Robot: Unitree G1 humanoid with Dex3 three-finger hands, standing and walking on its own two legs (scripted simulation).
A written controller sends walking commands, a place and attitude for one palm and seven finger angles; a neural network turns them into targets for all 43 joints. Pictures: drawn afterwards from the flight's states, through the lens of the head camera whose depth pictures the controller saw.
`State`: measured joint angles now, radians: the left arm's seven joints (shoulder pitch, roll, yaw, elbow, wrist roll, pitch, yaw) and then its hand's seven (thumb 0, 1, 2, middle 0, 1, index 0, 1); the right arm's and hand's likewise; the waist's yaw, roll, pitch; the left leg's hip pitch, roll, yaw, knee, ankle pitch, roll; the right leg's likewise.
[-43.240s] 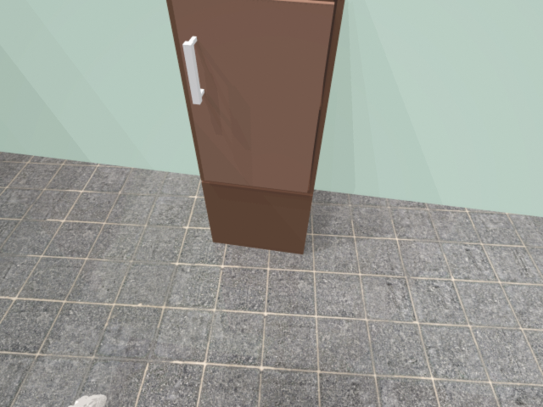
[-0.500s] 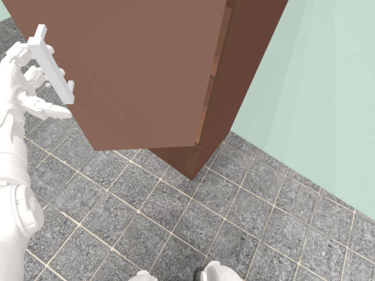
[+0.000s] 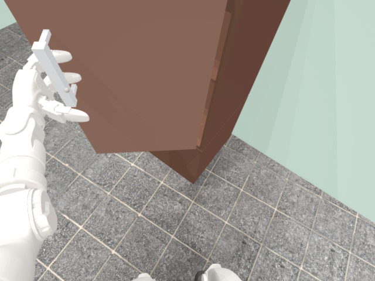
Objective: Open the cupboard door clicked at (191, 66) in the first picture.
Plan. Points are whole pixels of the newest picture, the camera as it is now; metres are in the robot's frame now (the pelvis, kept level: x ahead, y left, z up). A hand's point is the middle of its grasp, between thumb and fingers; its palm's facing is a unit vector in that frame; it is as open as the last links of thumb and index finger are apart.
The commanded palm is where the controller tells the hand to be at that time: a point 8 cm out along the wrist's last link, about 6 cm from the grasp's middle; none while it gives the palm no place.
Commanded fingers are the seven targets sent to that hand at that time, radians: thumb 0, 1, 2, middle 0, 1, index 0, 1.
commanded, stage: slide the fingers in behind the handle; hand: left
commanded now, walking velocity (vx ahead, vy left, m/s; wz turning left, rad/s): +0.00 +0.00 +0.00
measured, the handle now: (59, 71) +0.53 +0.25 +0.10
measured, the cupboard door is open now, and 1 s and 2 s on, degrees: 42 42 75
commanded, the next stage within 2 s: close the thumb around the handle in 0.40 s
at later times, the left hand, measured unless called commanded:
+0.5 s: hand (64, 89) +0.48 +0.23 +0.10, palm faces +0.02 -1.00 +0.01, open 14.0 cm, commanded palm +0.45 +0.27 +0.10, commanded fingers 0.00 -0.44 0.32 -0.30 -1.21 -0.30 -1.21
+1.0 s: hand (66, 88) +0.48 +0.22 +0.10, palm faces +0.02 -1.00 +0.01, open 7.5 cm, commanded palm +0.45 +0.27 +0.10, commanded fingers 0.00 0.90 0.90 -0.40 -1.35 -0.40 -1.35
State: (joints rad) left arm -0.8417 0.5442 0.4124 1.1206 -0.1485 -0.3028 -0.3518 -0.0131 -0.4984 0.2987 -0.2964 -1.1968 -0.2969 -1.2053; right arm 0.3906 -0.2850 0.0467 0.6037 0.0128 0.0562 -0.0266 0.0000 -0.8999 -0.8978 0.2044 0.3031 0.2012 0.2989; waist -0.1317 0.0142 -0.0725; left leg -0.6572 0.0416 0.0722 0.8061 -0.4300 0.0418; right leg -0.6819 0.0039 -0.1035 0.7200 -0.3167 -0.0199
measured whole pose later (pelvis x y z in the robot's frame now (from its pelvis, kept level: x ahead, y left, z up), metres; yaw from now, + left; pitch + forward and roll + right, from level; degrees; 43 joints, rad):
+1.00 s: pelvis +0.00 +0.00 +0.00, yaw +0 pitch +16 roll -2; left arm -0.84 0.54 0.42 1.12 -0.14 -0.32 -0.34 0.00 0.43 0.70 -0.36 -1.30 -0.36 -1.30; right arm 0.41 -0.28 0.05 0.61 0.01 0.04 -0.02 0.00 -0.90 -0.90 0.20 0.30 0.20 0.30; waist -0.13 0.02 -0.08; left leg -0.66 0.04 0.08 0.81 -0.43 0.04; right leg -0.69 0.01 -0.09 0.73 -0.31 -0.02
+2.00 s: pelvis +0.01 -0.01 +0.02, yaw -1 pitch +5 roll +0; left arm 0.10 0.08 0.08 -0.01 -0.17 -0.10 0.13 0.02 0.69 0.73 -0.34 -1.30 -0.36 -1.29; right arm 0.16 -0.20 0.03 0.52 0.01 0.01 0.00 0.01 -0.90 -0.90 0.20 0.30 0.20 0.30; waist -0.01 0.04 -0.07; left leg -0.34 0.03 0.10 0.64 -0.39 0.02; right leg -0.41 0.01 -0.07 0.63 -0.31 -0.03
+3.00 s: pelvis -0.02 -0.03 +0.02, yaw +3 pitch +0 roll +0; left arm 0.09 -0.09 -0.20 -0.01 0.05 -0.02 0.52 0.00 -0.33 0.37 -0.30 -1.17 -0.31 -1.17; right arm 0.15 -0.18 0.04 0.58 -0.05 0.04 -0.03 0.01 -0.90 -0.90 0.20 0.30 0.20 0.30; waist 0.02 0.04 -0.02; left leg -0.29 0.01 0.03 0.64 -0.35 0.01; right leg -0.33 -0.01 -0.13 0.62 -0.29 -0.05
